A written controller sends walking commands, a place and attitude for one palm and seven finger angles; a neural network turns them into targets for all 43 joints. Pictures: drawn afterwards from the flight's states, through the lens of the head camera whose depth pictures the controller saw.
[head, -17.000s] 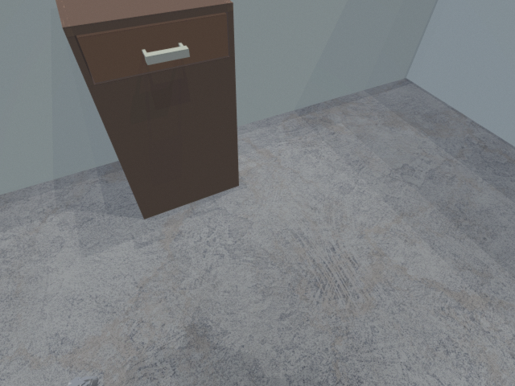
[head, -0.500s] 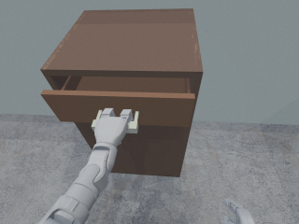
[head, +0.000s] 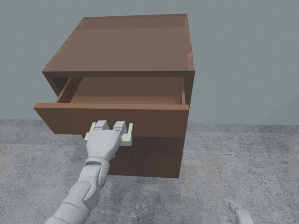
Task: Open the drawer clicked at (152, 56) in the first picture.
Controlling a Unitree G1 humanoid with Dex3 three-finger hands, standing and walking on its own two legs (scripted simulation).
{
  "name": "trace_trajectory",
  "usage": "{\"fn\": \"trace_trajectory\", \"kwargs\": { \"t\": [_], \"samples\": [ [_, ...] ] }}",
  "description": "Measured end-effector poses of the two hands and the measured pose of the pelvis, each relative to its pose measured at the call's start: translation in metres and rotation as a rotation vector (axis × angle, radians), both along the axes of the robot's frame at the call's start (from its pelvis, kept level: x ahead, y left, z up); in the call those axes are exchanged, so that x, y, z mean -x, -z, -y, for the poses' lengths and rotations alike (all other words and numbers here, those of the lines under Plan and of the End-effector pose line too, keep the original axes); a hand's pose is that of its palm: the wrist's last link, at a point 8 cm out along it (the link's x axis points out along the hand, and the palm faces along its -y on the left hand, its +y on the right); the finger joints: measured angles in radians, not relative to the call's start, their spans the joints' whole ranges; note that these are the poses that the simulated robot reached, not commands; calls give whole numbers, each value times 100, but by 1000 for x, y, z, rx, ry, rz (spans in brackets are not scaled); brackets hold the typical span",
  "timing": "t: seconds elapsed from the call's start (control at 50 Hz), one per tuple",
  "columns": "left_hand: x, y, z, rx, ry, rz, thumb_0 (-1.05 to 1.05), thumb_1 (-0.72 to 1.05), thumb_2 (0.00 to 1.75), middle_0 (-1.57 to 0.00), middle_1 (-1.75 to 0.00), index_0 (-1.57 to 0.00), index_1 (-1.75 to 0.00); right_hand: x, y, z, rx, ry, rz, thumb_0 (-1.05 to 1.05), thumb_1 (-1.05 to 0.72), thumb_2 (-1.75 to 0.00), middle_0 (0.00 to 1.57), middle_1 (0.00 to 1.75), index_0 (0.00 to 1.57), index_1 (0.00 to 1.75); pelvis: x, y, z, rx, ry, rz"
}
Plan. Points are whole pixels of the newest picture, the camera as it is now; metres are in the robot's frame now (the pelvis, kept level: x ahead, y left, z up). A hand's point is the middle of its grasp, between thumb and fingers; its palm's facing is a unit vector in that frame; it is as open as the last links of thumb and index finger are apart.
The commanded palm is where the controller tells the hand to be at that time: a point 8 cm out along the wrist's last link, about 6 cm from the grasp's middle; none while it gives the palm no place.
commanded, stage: pull the drawer open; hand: left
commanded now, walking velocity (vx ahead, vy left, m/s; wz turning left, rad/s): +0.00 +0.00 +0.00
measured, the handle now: (110, 132) +0.37 +0.15 +0.03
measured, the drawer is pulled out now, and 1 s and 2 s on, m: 0.14 0.25 0.30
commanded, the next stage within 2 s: open the thumb to release the handle in 1.68 s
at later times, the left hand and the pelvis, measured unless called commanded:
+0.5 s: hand (106, 170) +0.26 +0.14 +0.01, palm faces +0.02 -0.13 -0.99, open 6.0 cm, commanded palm +0.21 +0.15 +0.06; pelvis +0.00 +0.00 +0.00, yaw +0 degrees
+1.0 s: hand (103, 188) +0.21 +0.14 +0.01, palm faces +0.03 -0.17 -0.98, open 6.1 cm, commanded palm +0.16 +0.15 +0.06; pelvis +0.00 +0.00 -0.01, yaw -1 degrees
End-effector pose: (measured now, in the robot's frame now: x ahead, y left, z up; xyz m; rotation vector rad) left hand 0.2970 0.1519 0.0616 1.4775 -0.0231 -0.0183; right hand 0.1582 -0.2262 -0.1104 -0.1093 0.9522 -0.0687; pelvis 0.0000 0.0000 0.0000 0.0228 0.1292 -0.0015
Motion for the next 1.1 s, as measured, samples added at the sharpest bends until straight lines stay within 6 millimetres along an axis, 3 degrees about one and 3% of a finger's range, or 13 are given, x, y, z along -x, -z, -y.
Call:
{"fn": "trace_trajectory", "kwargs": {
  "t": [0.2, 0.58, 1.1],
  "samples": [
    [31, 0, -1, 24, 0, 21, 5, 66, 78, -34, -135, -42, -135, -4, -3, 4, 2, -14, 32, 1, -90, -90, 19, 30, 20, 30, 2, 1, 1, -2, 5, 13],
    [72, 0, 0, 49, -14, 21, 6, 65, 77, -33, -135, -42, -135, -36, -15, -20, -48, -102, 142, 1, -90, -90, 19, 30, 20, 30, 3, 3, 4, -4, 6, 37],
    [121, -1, 0, 85, -37, 32, 8, 63, 77, -32, -135, -42, -135, -40, -7, -18, -65, -141, 161, 1, -90, -90, 19, 30, 20, 30, 0, 13, 5, -5, 19, 15]
  ]
}}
